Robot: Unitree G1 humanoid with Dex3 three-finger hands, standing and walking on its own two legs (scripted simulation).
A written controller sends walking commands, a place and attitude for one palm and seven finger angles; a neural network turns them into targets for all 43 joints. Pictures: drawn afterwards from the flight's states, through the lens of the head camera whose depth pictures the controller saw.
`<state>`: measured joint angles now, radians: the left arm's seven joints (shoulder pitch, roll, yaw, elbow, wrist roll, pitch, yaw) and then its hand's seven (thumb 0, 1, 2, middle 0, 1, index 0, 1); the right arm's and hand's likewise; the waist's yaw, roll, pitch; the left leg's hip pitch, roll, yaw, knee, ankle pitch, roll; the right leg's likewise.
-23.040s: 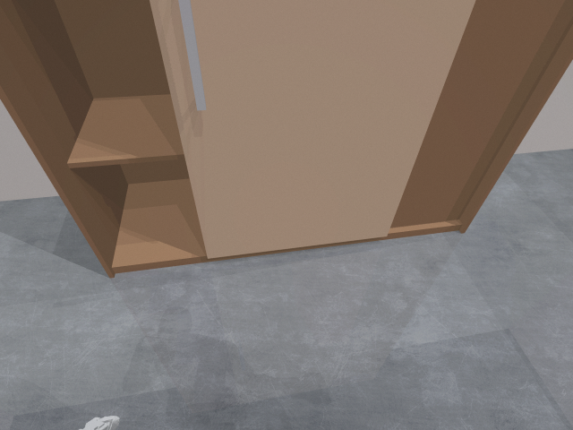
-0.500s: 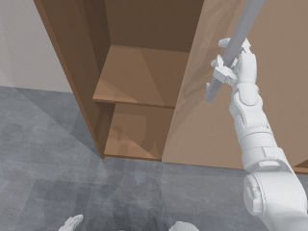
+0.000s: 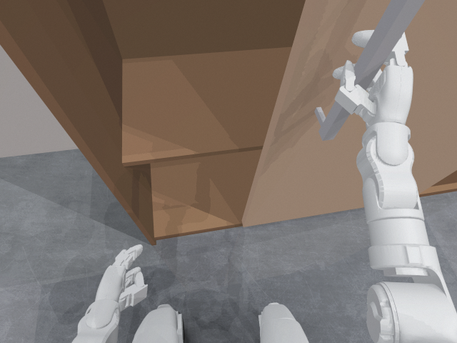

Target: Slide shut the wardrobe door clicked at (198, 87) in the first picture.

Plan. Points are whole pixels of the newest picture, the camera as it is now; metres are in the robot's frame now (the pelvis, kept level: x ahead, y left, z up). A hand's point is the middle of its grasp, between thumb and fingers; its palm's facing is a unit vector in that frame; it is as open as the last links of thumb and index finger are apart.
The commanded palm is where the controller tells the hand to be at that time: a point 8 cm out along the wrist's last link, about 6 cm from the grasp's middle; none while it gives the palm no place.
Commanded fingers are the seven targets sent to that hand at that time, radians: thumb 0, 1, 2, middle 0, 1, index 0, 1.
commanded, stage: step sideways, sliding the door along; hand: right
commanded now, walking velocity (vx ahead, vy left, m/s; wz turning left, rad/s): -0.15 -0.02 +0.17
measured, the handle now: (360, 56) +0.48 -0.21 +0.19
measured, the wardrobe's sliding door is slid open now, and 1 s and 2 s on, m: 0.37 0.16 0.00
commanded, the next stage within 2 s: none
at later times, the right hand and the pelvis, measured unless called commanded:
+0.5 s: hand (291, 94) +0.42 -0.10 +0.17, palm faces +0.22 +0.98 +0.01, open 6.7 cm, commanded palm +0.38 -0.04 +0.18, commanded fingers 0.00 -0.90 -0.90 0.45 1.40 0.45 1.40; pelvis +0.08 +0.04 +0.02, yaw -2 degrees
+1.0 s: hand (208, 100) +0.40 +0.02 +0.18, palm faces -0.17 +0.99 -0.05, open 6.4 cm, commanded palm +0.39 +0.02 +0.17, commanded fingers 0.00 -0.90 -0.90 0.45 1.40 0.45 1.40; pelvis +0.10 +0.07 +0.03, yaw +6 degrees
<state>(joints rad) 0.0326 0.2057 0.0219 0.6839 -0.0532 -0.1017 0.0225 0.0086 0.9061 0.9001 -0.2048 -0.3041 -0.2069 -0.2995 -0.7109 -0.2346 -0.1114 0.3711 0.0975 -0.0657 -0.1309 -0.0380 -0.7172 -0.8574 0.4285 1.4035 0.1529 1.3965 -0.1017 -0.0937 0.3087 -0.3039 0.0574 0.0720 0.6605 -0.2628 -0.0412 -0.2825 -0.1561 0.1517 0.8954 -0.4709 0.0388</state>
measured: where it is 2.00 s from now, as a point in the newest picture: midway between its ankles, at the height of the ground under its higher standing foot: outside the picture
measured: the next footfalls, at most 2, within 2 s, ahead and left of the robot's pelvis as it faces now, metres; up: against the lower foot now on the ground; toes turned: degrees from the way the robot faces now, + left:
right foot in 0.06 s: +0.11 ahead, -0.10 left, +0.00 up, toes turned -8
left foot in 1.12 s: +0.19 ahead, +0.23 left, +0.00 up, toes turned +13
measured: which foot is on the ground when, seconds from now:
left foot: down 0.00-0.78, up 0.80-1.00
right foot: up 0.00-0.04, down 0.06-1.00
